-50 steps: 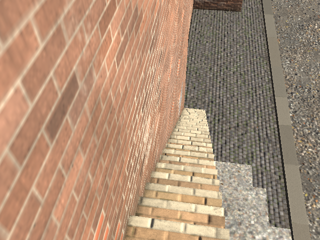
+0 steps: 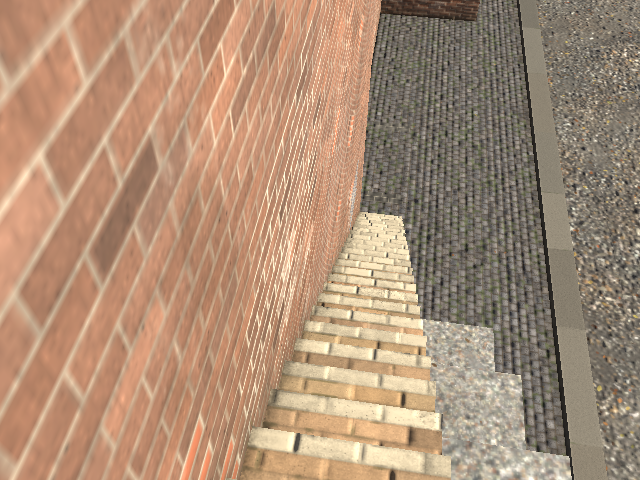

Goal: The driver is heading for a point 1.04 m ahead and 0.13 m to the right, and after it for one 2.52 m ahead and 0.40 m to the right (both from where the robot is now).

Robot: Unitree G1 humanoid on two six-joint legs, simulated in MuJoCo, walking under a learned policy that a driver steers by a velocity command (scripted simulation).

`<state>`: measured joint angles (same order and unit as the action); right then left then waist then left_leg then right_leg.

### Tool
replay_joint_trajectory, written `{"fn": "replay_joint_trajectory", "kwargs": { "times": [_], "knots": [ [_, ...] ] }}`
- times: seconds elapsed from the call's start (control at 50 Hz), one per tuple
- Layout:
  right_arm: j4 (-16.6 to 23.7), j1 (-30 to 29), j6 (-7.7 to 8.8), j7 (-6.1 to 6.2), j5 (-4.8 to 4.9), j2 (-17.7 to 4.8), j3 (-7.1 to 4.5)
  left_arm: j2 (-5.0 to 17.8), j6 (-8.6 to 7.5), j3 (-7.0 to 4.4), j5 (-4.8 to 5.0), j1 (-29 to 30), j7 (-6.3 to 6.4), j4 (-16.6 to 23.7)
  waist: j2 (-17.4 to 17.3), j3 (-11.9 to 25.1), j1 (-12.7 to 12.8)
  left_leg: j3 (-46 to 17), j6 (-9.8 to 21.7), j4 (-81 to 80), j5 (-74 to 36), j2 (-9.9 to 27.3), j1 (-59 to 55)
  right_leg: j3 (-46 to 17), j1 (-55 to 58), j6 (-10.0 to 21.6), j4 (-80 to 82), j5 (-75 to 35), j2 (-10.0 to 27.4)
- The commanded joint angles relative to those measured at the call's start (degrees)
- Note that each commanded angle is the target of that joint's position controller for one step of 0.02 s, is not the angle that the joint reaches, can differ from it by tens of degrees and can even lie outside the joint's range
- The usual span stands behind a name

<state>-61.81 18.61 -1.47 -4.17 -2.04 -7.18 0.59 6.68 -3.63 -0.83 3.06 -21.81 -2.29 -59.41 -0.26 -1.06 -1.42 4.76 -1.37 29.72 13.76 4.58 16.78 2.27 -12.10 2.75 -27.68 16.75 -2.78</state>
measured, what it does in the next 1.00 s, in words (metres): goes down: right foot 0.21 m lower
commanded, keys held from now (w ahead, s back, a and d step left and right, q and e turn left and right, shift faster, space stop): w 1.00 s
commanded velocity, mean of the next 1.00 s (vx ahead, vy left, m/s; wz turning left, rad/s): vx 0.39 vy -0.06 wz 0.00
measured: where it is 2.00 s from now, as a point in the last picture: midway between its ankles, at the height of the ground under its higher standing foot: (347, 447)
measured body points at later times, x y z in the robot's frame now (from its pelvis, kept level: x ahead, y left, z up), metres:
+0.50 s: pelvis +0.12 -0.01 -0.12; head +0.12 -0.02 +0.33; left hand +0.26 +0.20 -0.24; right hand +0.04 -0.20 -0.28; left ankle +0.01 +0.12 -0.74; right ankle +0.20 -0.12 -0.85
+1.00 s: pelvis +0.30 -0.08 -0.25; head +0.27 -0.07 +0.20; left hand +0.24 +0.15 -0.40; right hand +0.48 -0.32 -0.34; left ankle +0.49 +0.07 -0.93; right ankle +0.18 -0.11 -0.94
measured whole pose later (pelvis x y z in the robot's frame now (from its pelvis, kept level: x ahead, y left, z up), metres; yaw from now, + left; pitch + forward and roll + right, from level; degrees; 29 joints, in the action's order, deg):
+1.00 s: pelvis +0.30 -0.08 -0.25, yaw +0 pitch -3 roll -1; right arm -51.0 3.7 -1.4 -0.3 -1.2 -13.1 -4.3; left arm 11.8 -2.2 1.9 -2.2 -29.3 -0.3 -53.9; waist 0.4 1.5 4.6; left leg -3.3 1.4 40.7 -25.3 2.5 35.8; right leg 0.7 -6.1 9.6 -42.7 33.9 -10.3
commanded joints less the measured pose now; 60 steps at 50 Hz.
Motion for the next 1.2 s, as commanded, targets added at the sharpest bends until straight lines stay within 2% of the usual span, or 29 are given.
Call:
{"fn": "replay_joint_trajectory", "kwargs": {
  "times": [0.02,0.04,0.06,0.08,0.1,0.16,0.22,0.24,0.32,0.36,0.38,0.42,0.46,0.48,0.5,0.54,0.56,0.58,0.62,0.66,0.7,0.76,0.84,0.88,0.94,1.04,1.1,1.14,1.2],
  "knots": [
    [1.52,5.6,0.09,1.2,-0.75,-7.38,-1.95,7.53,-0.59,-2.24,-0.46,-4.52,1.12,2.84,0.83,-4.61,-0.16,-0.11,3.58,-4.53,10.45,-0.56,-0.21,-5.1,-7.67,0.66,8.32,15.68,3.22],
    [-0.92,0.96,0.53,5.39,1.58,-5.76,-2.44,13.19,1.12,-3.21,-5.05,-3.97,3.71,2.83,1.25,-3.02,-0.42,4.73,3.79,0.79,6.56,-3.3,-1.77,-8.18,-7.43,2.81,10.97,19.61,7.75],
    [-0.79,1.53,1.08,6.37,1.9,-4.9,-2.05,13.23,1.32,-3.72,-4.05,-3.93,4.25,3.82,4.02,-3.66,-0.09,5.93,4.36,4.92,5.54,-3.91,-2.36,-11.86,-9.23,5.48,13.42,24.5,10.8],
    [1.86,4.82,2.39,4.0,-2.65,-4.29,-2.19,6.18,-0.29,-2.68,-1.76,-0.84,4.4,7.68,10.51,-7.65,1.63,2.2,5.08,8.8,10.9,-4.28,2.28,-12.73,-11.53,7.36,10.46,23.04,10.85],
    [2.92,3.43,3.7,3.38,-3.35,-4.05,-2.76,4.22,-1.14,-1.89,-1.91,-0.88,4.7,8.09,9.02,-6.24,1.49,1.3,6.0,12.23,10.02,-4.51,3.02,-14.38,-11.97,9.13,8.49,22.43,13.25],
    [4.64,6.24,7.77,2.7,-2.3,-3.55,-3.78,6.22,-1.73,-2.13,-2.4,-0.57,6.31,10.4,3.42,-4.15,-0.61,-0.86,8.7,5.21,7.49,-3.66,0.01,-13.79,-13.4,10.97,-2.18,17.19,13.45],
    [2.3,20.42,10.25,5.34,-3.67,-7.83,-4.93,2.56,-2.24,-0.85,-6.09,11.4,5.07,17.63,-13.8,-0.59,-10.24,-36.41,25.48,-9.36,9.79,13.4,-20.83,-6.46,-45.1,0.53,-36.06,13.29,2.18],
    [0.12,24.08,10.84,6.42,-4.71,-4.96,-3.63,3.8,-2.69,-0.97,-5.28,11.74,4.72,18.19,-5.64,-1.73,-9.47,-39.73,24.33,-8.74,15.35,17.74,-23.96,-13.5,-54.63,0.33,-37.72,8.12,6.82],
    [7.74,9.13,10.52,6.9,-1.6,-2.58,-1.44,2.61,-4.57,-0.58,-8.11,4.92,3.41,13.14,-2.86,2.68,-1.31,-16.59,17.32,4.06,13.16,6.27,7.82,-1.44,-28.59,0.36,-40.35,-4.45,5.77],
    [10.55,4.22,11.35,7.08,-1.02,-1.9,-0.23,6.05,-4.03,-2.09,-9.4,-0.76,1.88,9.23,-4.89,0.3,1.27,-6.66,11.48,17.82,15.27,-1.95,21.77,-3.47,-18.71,-0.71,-27.03,-37.57,8.37],
    [8.68,9.27,11.45,7.48,-1.82,-2.56,0.55,6.18,-3.91,-2.01,-9.16,1.47,1.51,11.07,0.85,2.13,0.25,-9.79,12.05,21.35,17.53,0.67,19.63,-2.8,-18.24,-0.42,-22.91,-36.55,6.89],
    [6.0,15.02,10.96,8.81,-2.45,-3.09,0.66,0.98,-3.05,0.52,-8.49,10.06,0.91,15.54,-0.75,-3.34,-3.59,-10.39,9.87,23.8,22.94,0.62,24.15,-2.67,-14.3,0.46,-2.19,-45.29,8.3],
    [6.13,15.91,9.12,7.13,-4.04,-9.75,0.04,0.7,-0.77,-0.52,-7.97,5.67,0.44,13.57,-3.61,-4.62,-2.43,-12.08,10.16,22.51,36.15,-0.03,32.05,4.48,1.96,-2.57,-1.32,-45.72,3.68],
    [8.43,3.89,10.1,11.01,2.89,-14.32,-3.86,6.09,2.24,-1.35,-1.73,16.54,-1.31,19.72,0.9,-5.94,-1.03,-14.68,11.26,20.37,16.38,7.65,24.02,4.43,-2.8,-0.28,-1.4,-35.53,-0.4],
    [7.86,8.39,9.06,12.86,3.2,-14.96,-4.15,6.14,4.33,-1.25,-1.5,17.76,-2.2,18.76,-2.3,-8.33,-7.19,-22.55,11.89,22.15,13.57,9.48,23.0,-0.84,-3.48,1.77,-0.95,-27.3,4.33],
    [6.43,2.85,5.52,13.69,0.01,-12.54,-4.82,7.56,4.43,-2.57,-0.97,-3.2,-1.49,13.36,-7.62,-5.75,1.51,-25.41,12.06,40.42,4.47,9.1,17.18,-10.66,0.91,7.65,11.93,-25.03,11.09],
    [5.03,9.25,5.42,12.57,-1.32,-8.53,-4.27,13.57,4.82,-4.37,-1.89,-12.28,-0.46,7.3,2.71,1.75,1.48,-17.33,10.14,62.35,8.98,1.95,19.2,-13.82,13.45,9.47,11.6,-38.92,11.33],
    [5.45,16.72,5.55,9.53,0.96,-4.75,-4.26,15.16,3.9,-3.56,-3.14,-12.16,-0.02,6.2,13.98,11.17,-2.3,-2.17,7.2,88.39,39.55,-6.08,32.28,-11.69,28.59,9.65,-8.24,-66.2,13.15],
    [8.78,9.95,3.7,8.27,0.92,-12.83,-4.95,15.15,1.66,-4.06,-1.67,-14.16,-1.4,8.97,6.55,18.01,4.65,1.97,6.36,107.7,34.27,-3.72,54.99,-18.33,40.64,15.07,-11.1,-64.81,20.89],
    [10.99,-0.06,1.7,9.36,0.69,-11.58,-4.57,11.3,2.18,-2.15,-3.99,-5.21,0.73,11.74,8.95,6.36,3.4,-3.72,4.24,93.6,17.79,-1.95,51.39,-26.73,17.01,18.53,3.45,-16.22,20.78],
    [10.57,-2.24,-0.19,9.39,0.27,-6.81,-3.95,8.36,2.14,-0.19,-6.1,-3.02,1.87,11.91,6.49,-2.15,0.08,-6.73,2.85,87.81,12.32,-2.72,49.14,-26.4,3.14,18.61,0.73,-18.28,19.01],
    [12.34,-5.38,-0.47,7.76,-0.58,-4.15,-3.19,7.84,-0.14,1.54,-2.96,-0.98,3.39,11.79,5.72,-5.74,-3.14,-3.71,0.47,56.65,-8.67,-3.64,40.11,-21.05,-9.95,14.84,7.2,-7.08,12.59],
    [8.04,-3.29,0.26,6.09,-1.15,-7.54,-4.13,12.88,-0.04,1.09,-4.87,-3.91,3.35,9.83,5.32,-2.39,-1.71,-3.51,1.58,38.19,-24.33,-2.36,25.83,-22.31,-5.02,12.33,5.67,-7.31,13.4],
    [13.06,-15.72,2.25,4.38,1.35,-8.24,-5.08,10.73,-0.51,1.74,-3.38,-9.43,2.19,7.24,4.46,-6.56,2.84,-8.07,2.44,16.66,-35.48,-1.07,32.88,-21.62,5.23,12.46,2.6,4.8,10.68],
    [16.94,-27.39,2.3,4.03,0.13,-8.56,-4.83,11.58,0.7,1.58,-4.88,-10.47,2.99,7.94,1.9,-10.01,7.68,-7.65,2.23,9.29,-44.2,-1.44,39.0,-27.57,8.08,12.9,0.58,14.6,10.68],
    [17.76,-25.4,1.75,4.0,0.89,-8.47,-5.16,11.14,1.41,1.56,-6.35,-10.8,0.83,4.62,1.47,-10.13,8.43,-5.41,4.93,6.92,-46.84,-3.05,21.27,-23.77,-0.52,11.86,-5.87,2.03,6.59],
    [16.4,-20.43,3.17,4.93,2.6,-8.23,-5.27,9.76,1.19,1.22,-5.2,-12.53,3.0,0.12,-1.37,-9.52,10.06,-5.31,4.52,0.61,-46.11,-3.44,13.47,-16.45,0.39,9.1,-14.58,-4.81,2.57],
    [12.66,-11.34,3.27,6.16,2.76,-6.9,-4.63,11.2,3.07,0.49,-8.54,-12.11,3.22,-1.19,-0.12,-6.07,7.72,-5.57,4.18,-3.25,-41.23,-4.66,6.68,-12.9,4.78,7.83,-27.05,-11.21,-0.48],
    [6.49,9.09,2.15,7.38,0.21,-11.98,-6.05,13.28,3.51,-0.96,-8.24,-5.3,2.11,-0.82,0.35,-0.61,-4.56,-8.48,4.4,-8.14,-39.17,-1.82,-22.77,-8.79,-9.4,2.28,-57.33,-18.48,-4.56]
  ]
}}
Velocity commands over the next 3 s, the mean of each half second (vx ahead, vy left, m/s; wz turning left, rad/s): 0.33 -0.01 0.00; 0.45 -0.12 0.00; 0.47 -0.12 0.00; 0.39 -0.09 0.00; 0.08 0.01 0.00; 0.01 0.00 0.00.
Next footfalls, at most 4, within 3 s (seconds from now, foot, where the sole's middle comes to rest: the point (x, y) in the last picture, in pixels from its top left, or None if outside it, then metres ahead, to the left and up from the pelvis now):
0.54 right None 0.22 -0.11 -0.98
1.22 left None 0.57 0.02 -1.18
1.54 right None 0.68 -0.24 -1.39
1.90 left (306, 409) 1.02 0.05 -1.59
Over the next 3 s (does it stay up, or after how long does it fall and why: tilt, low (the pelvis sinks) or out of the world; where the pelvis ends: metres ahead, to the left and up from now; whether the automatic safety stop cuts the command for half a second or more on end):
stays up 0.93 -0.16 -0.82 its command is cut before an obstacle after 0.5 s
